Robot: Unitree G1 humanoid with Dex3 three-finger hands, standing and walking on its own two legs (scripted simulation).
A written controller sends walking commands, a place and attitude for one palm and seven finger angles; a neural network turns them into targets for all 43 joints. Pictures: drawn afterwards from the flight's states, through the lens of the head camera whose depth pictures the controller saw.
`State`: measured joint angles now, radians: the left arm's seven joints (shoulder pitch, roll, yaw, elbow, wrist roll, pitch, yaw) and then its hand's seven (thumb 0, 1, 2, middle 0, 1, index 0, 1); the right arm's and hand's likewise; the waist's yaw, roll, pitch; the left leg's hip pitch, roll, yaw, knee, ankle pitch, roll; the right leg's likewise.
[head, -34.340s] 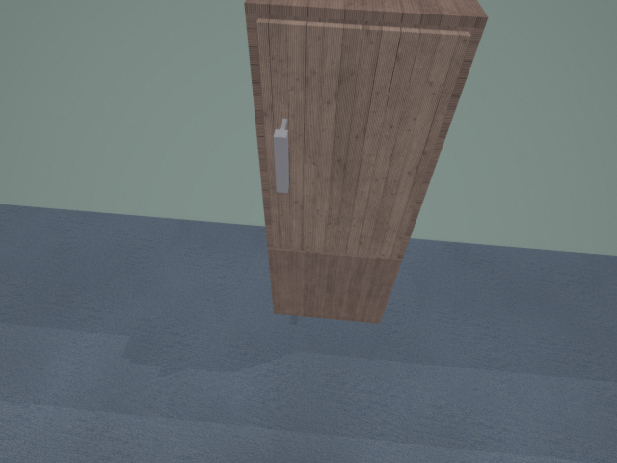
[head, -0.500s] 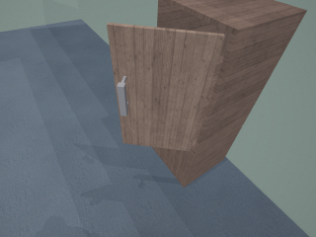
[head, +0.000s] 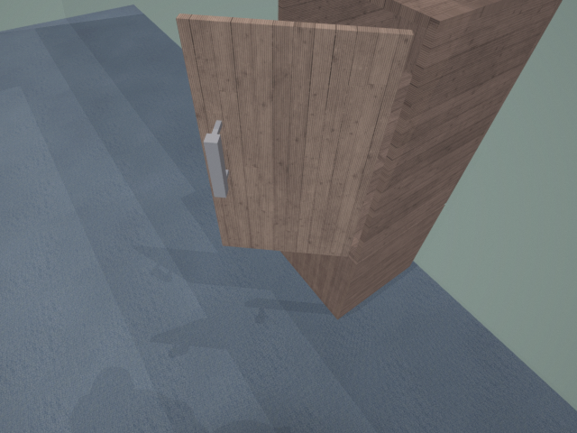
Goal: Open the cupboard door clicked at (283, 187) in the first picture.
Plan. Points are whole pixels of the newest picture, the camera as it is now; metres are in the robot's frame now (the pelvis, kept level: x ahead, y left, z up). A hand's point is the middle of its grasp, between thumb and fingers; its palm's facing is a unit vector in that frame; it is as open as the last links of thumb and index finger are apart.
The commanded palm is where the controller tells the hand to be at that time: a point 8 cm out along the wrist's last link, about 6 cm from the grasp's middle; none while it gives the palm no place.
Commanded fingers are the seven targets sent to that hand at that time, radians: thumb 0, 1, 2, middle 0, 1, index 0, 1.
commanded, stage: come to a stop and stand still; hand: left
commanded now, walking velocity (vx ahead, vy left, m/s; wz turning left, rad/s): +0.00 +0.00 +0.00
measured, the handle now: (219, 159) +0.58 +0.17 +0.01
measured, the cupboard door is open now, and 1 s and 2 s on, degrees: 49 49 49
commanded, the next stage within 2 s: none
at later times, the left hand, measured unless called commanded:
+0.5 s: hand out of the picture -0.13 +0.19 -0.17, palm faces +0.10 -0.98 -0.20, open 7.4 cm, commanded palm none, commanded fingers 0.00 0.90 0.90 -0.20 -0.30 -0.20 -0.30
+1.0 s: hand out of the picture -0.28 +0.21 -0.17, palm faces +0.11 -0.97 -0.21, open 7.4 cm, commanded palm none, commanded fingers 0.00 0.90 0.90 -0.20 -0.30 -0.20 -0.30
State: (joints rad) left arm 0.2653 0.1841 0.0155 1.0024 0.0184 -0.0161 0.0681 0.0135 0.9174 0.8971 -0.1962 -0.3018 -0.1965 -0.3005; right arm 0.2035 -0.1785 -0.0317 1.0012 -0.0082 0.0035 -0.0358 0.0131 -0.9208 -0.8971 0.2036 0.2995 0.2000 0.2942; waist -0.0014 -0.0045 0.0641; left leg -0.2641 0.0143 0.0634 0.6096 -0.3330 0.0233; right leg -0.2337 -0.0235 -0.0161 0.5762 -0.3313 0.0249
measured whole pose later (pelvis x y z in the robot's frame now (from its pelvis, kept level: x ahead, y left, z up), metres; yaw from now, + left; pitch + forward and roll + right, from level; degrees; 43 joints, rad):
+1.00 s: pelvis -0.23 +0.03 +0.01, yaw +3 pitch -3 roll +0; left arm 0.44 0.17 0.02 1.04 0.03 0.04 0.05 0.01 0.91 0.90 -0.20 -0.30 -0.20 -0.30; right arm 0.31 -0.15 -0.06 0.97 -0.02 0.05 0.00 0.01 -0.92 -0.90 0.21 0.30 0.20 0.29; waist 0.00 -0.02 -0.04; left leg -0.45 -0.03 0.01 0.91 -0.29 -0.01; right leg -0.16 0.01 -0.09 0.46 -0.26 -0.05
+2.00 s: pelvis -0.24 +0.04 +0.00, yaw +1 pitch +1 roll +1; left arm 0.30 0.15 0.01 1.02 0.02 0.01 0.04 0.01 0.91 0.90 -0.19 -0.30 -0.19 -0.30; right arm 0.13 -0.13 -0.02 1.00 -0.01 0.01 -0.05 0.01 -0.92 -0.90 0.20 0.30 0.20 0.29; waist 0.03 -0.01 0.06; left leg -0.35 0.02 0.09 0.52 -0.19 0.02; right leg -0.17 -0.02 -0.04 0.54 -0.39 -0.01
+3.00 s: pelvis -0.22 +0.03 +0.01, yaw +1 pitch -1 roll +1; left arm 0.38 0.10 -0.02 1.12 0.01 -0.02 0.05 0.01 0.91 0.90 -0.19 -0.30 -0.19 -0.30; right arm 0.28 -0.14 0.00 1.15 -0.01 -0.01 -0.04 0.02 -0.93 -0.90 0.20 0.30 0.20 0.29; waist 0.01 -0.02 0.02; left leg -0.25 0.02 0.08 0.43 -0.16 0.00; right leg -0.05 0.00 -0.05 0.41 -0.34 -0.02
